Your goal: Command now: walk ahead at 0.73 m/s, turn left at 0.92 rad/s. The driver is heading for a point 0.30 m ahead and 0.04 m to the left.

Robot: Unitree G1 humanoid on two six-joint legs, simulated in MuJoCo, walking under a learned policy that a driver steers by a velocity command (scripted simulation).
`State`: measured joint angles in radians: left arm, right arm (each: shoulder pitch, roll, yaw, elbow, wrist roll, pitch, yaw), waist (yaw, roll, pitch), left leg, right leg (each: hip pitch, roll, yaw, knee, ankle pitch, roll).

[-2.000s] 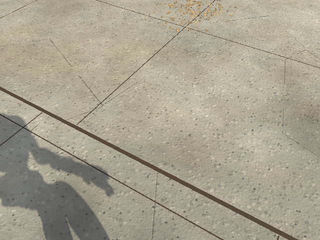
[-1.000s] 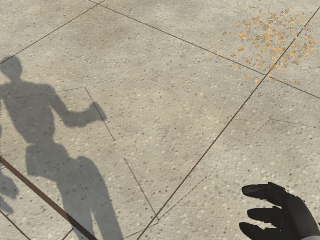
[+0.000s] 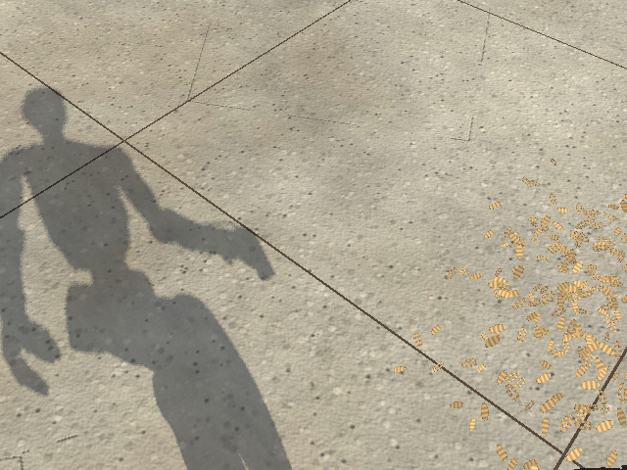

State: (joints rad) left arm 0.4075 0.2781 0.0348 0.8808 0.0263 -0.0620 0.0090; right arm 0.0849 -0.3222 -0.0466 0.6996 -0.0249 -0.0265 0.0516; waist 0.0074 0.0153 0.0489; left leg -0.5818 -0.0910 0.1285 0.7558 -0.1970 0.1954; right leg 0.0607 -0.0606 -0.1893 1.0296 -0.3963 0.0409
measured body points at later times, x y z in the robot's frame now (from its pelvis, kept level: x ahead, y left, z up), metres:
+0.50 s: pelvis +0.29 -0.03 +0.03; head +0.32 -0.02 +0.48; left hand +0.41 +0.25 -0.06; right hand +0.49 -0.26 -0.08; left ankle +0.18 +0.06 -0.59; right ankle +0.45 -0.08 -0.69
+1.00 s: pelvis +0.35 +0.01 +0.04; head +0.35 +0.02 +0.49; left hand +0.40 +0.29 -0.08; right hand +0.51 -0.19 -0.08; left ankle +0.30 +0.12 -0.69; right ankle +0.45 -0.08 -0.69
